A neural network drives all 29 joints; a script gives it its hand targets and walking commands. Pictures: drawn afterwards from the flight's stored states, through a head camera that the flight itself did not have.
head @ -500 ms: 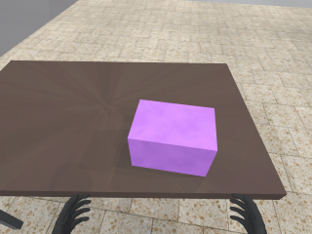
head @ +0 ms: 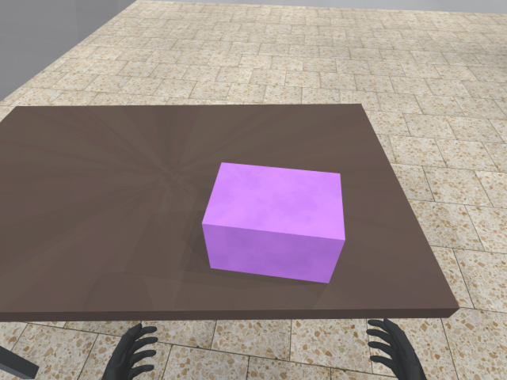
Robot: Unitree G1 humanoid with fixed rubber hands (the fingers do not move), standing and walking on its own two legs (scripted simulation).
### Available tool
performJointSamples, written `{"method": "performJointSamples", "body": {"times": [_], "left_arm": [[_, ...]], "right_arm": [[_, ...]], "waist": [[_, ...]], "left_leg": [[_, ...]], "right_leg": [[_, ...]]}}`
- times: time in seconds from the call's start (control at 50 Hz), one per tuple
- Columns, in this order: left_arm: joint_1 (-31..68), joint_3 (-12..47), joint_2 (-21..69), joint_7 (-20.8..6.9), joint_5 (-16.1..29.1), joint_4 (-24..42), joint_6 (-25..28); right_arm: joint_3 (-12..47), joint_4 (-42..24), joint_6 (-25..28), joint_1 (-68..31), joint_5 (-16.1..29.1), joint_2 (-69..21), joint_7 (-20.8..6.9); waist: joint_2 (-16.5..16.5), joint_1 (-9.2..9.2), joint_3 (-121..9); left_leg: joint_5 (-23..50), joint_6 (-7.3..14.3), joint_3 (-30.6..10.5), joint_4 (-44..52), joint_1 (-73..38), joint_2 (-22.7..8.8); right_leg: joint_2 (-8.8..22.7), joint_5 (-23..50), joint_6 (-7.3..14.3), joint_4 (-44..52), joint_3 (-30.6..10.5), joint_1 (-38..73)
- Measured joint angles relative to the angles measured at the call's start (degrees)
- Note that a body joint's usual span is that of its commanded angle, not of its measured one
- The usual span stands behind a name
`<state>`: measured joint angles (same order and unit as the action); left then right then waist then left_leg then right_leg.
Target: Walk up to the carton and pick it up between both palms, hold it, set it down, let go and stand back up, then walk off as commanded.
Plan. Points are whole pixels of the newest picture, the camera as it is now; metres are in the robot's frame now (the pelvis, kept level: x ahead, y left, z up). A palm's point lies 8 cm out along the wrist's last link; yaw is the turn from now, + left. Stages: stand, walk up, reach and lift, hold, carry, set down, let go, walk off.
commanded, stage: set down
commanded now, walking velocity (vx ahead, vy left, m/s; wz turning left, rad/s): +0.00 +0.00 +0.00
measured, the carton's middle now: (274, 221) +0.44 -0.02 -0.04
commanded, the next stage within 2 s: let go in 0.56 s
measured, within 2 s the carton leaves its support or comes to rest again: neither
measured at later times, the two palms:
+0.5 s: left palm out of the picture +0.15 +0.21 -0.07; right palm out of the picture +0.16 -0.22 -0.08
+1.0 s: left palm out of the picture +0.15 +0.21 -0.08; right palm (414, 379) +0.16 -0.23 -0.09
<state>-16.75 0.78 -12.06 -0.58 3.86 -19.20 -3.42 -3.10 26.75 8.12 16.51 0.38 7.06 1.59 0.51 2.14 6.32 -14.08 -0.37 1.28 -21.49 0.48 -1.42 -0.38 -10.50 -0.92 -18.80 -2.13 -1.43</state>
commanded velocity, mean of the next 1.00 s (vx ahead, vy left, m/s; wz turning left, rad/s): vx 0.00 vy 0.00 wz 0.00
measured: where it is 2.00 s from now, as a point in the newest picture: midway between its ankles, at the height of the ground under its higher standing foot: outside the picture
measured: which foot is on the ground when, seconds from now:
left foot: down 0.00-1.00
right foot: down 0.00-1.00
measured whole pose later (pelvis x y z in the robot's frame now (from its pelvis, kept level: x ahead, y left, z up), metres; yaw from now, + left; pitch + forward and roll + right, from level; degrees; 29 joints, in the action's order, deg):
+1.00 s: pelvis +0.00 -0.02 +0.00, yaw +1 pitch -5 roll +0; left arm -11.7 -0.5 -10.4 0.9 0.4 -28.9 -6.7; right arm -2.2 44.7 12.6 8.8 -0.6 9.6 -0.6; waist -0.1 1.3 5.8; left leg -15.1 -1.7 0.5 -23.8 3.9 -2.4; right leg -1.0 -12.9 0.4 -22.8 -0.2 -5.2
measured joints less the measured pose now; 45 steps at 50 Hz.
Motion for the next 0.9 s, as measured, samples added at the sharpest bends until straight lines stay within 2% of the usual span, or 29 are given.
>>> {"method": "performJointSamples", "body": {"times": [0.18, 0.28, 0.9], "left_arm": [[3.9, -0.5, 0.5, 0.7, -1.7, -5.8, -3.0], [5.1, -0.6, 1.1, 1.1, -2.0, -6.9, -3.7], [5.2, -1.4, 1.9, 1.5, -3.4, -10.2, -4.0]], "right_arm": [[-0.1, 5.1, -2.2, -3.2, -2.2, 0.2, -0.9], [0.0, 7.2, -2.3, -4.6, -2.9, 0.2, -1.2], [1.1, 16.8, 3.5, -7.7, -1.5, 2.3, -2.0]], "waist": [[-0.7, -0.15, 0.2], [-0.9, -0.25, 0.3], [-0.6, -0.94, -0.2]], "left_leg": [[0.1, -0.4, 0.0, -0.8, 0.2, -0.1], [0.1, -0.6, -0.2, -1.3, 0.9, -0.1], [-0.8, -1.4, -0.8, -2.1, 3.2, -0.9]], "right_leg": [[0.0, -0.7, 0.4, -2.3, 0.2, -0.8], [0.0, -1.1, 0.6, -3.4, 0.5, -1.7], [-0.6, -2.3, 1.3, -4.1, 1.9, -3.7]]}}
